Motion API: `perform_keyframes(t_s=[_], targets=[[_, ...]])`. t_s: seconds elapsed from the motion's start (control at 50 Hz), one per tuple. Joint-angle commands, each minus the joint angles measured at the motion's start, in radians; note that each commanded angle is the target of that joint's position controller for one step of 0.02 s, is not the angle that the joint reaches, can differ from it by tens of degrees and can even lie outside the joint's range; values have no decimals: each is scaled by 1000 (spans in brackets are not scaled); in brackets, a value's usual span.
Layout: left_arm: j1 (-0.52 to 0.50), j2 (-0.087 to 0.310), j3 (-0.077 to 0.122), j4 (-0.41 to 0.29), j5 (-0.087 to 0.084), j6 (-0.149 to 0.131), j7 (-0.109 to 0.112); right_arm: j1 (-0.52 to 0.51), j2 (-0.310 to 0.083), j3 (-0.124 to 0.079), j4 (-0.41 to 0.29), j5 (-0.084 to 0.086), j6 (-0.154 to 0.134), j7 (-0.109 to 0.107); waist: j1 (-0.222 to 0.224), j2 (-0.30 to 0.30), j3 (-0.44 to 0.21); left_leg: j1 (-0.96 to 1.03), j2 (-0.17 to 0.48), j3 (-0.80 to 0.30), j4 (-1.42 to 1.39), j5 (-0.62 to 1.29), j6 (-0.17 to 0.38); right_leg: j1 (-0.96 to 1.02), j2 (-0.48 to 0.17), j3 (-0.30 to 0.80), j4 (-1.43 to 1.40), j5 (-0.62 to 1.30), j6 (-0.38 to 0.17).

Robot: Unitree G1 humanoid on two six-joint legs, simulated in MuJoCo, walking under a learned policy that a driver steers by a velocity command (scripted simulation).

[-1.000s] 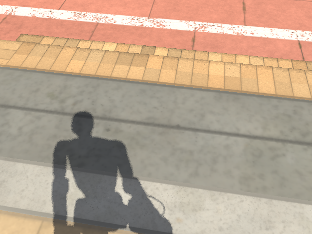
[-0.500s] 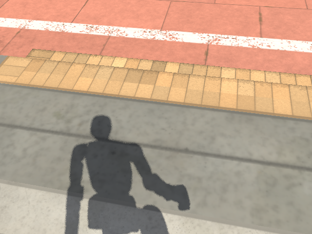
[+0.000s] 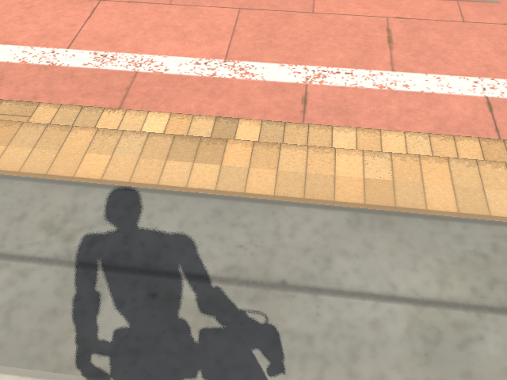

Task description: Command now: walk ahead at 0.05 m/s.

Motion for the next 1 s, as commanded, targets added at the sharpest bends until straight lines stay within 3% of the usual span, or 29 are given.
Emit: perform_keyframes(t_s=[0.02, 0.04, 0.06, 0.08, 0.1, 0.12, 0.2, 0.3, 0.32, 0.34, 0.38, 0.4, 0.44, 0.46, 0.5, 0.54, 0.56, 0.58, 0.6, 0.62, 0.64, 0.66, 0.68, 0.72, 0.84, 0.94, 0.98, 1.0], targets=[[157, 67, 18, 22, 17, 17, -2, -53, -99, -12, -52, 18, 2, -16, 71, 101, -5, -195, 220, -229, -219, -472, 63, 268, 21, -43, -140, 73, -34], [158, 78, 17, 18, 23, 13, -2, -23, -89, -8, -41, 19, 5, -16, 63, 69, 30, -194, 192, -218, -185, -488, 21, 255, -20, 2, -224, 77, -56], [133, 150, 34, 26, 10, 7, -1, 35, -103, -19, -36, 20, 11, -20, 1, -28, 74, -155, 128, -154, -156, -416, -6, 154, -26, 18, -248, -48, -85], [122, 134, 36, 38, 2, -2, -5, 32, -104, -19, -32, 13, 17, -28, 6, -86, 85, -50, 97, -104, -101, -339, -22, 40, -11, 22, -294, -166, -90], [108, 97, 29, 40, 5, -14, -8, 36, -99, -20, -30, 10, 21, -33, 0, -105, 77, 17, 94, -96, -62, -278, -25, -2, -10, 28, -331, -195, -81], [86, 87, 28, 40, 6, -24, -10, 48, -87, -18, -23, 9, 25, -37, -11, -112, 64, 58, 94, -88, -37, -233, -21, -12, -8, 29, -343, -169, -67], [90, 74, 28, 47, -5, -47, -15, 62, -74, -15, 0, 6, 24, -34, -4, -38, 13, 86, 99, -82, -5, -111, -12, 69, 1, 16, -301, 15, -56], [128, 73, 26, 64, -6, -45, -17, 54, -71, -15, 14, 14, 23, -29, 13, 6, -24, 109, 104, -80, 26, 25, -15, 139, 14, -6, -250, 182, -61], [153, 72, 27, 77, -8, -42, -17, 70, -64, -13, 26, 16, 26, -29, 17, 5, -47, 118, 88, -62, 42, -60, -12, 153, 22, -14, -254, 93, -69], [164, 91, 34, 81, -14, -38, -16, 78, -70, -17, 33, 23, 30, -29, 19, -5, -29, 94, 65, -41, 71, -216, -4, 141, 27, -8, -256, -60, -91], [180, 116, 45, 72, -25, -41, -17, 58, -76, -22, 24, 31, 23, -28, 31, -22, 69, -36, 60, -47, 111, -453, 15, 105, -24, 78, -306, -339, -153], [207, 125, 48, 72, -32, -53, -18, 31, -65, -20, 11, 34, 9, -24, 46, -44, 107, -112, 63, -49, 158, -452, 20, 128, -80, 161, -350, -399, -189], [244, 169, 63, 79, -36, -77, -24, -9, -28, -13, -15, 38, -26, -10, 52, -137, 137, -235, 63, -23, 296, -313, 26, 224, -233, 376, -435, -359, -272], [238, 162, 63, 76, -32, -86, -26, -26, -35, -15, -24, 37, -39, -3, 48, -130, 138, -260, 84, -44, 325, -300, 36, 244, -270, 412, -430, -253, -286], [193, 148, 60, 59, -33, -93, -34, -5, -46, -21, -23, 43, -53, 9, 11, -107, 105, -200, 98, -45, 264, -325, 48, 256, -253, 339, -389, -73, -256], [97, 149, 59, 25, -41, -82, -40, 140, -64, -39, 40, 46, -51, 9, -69, -74, 68, 134, 62, -16, 98, -206, 47, 74, -142, 172, -321, -18, -178], [34, 140, 55, -4, -38, -83, -40, 262, -111, -60, 80, 38, -46, 5, -119, 2, 47, 298, 116, -124, 37, -196, 63, -53, -57, 64, -155, 104, -127], [16, 68, 38, -39, -31, -97, -40, 401, -224, -93, 107, 44, -42, 1, -150, 273, 5, 479, 314, -472, -128, -253, 160, -257, 91, -116, 203, 58, -49], [2, 59, 33, -54, -32, -113, -41, 447, -215, -83, 107, 27, -51, 8, -154, 325, -16, 532, 465, -777, -228, -235, 252, -419, 122, -37, 453, -219, -48], [5, 89, 42, -51, -46, -123, -49, 351, -146, -58, 82, 16, -62, 5, -91, 183, 40, 494, 472, -707, -200, -204, 230, -494, 48, 33, 591, -185, -78], [16, 92, 41, -42, -51, -126, -57, 274, -107, -46, 53, 17, -67, 9, -55, 114, 51, 454, 424, -576, -198, -158, 188, -498, 6, 35, 611, -83, -101], [11, 93, 45, -38, -44, -127, -57, 225, -105, -40, 36, 18, -68, 16, -30, 63, 63, 418, 385, -474, -214, -93, 155, -491, -27, 21, 567, 9, -110], [-4, 112, 56, -40, -33, -125, -55, 206, -84, -31, 29, 19, -64, 20, -17, 54, 65, 390, 348, -385, -222, 23, 120, -460, -50, 7, 514, 69, -111], [-12, 86, 57, -41, -31, -112, -62, 246, -66, -21, 40, 12, -48, 16, -11, 88, 52, 355, 297, -272, -233, 170, 96, -404, -54, -32, 454, 122, -93], [-279, 44, 26, -151, -27, -103, -72, 285, -134, -28, 29, 8, -35, -15, -52, 91, 112, 246, 253, -157, -300, 222, 89, -323, -7, -98, 45, 332, -48], [-392, 79, 19, -207, -38, -109, -97, 340, -140, -41, 54, 26, -34, -15, -56, 102, 144, 369, 312, -142, -283, 247, 87, -294, 13, -91, -115, 348, -86], [-363, 110, 29, -212, -36, -115, -105, 318, -156, -50, 48, 23, -29, -16, -15, 117, 98, 434, 327, -124, -198, 468, 69, -215, 41, -103, -143, 293, -118], [-308, 136, 41, -202, -34, -116, -104, 306, -170, -56, 44, 21, -24, -16, 20, 141, 44, 456, 328, -117, -121, 649, 59, -123, 72, -122, -136, 259, -135]])
Next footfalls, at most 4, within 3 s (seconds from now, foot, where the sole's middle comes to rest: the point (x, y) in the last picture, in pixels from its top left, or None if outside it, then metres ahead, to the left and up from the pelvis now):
0.04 right None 0.08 -0.14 -0.77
1.04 right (309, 370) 0.53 -0.12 -0.77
1.60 left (217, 271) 0.83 0.13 -0.77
2.18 right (304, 204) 1.09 -0.15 -0.77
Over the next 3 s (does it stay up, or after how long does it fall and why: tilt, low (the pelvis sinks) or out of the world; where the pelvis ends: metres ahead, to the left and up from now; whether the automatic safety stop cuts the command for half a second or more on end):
stays up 1.32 -0.23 -0.02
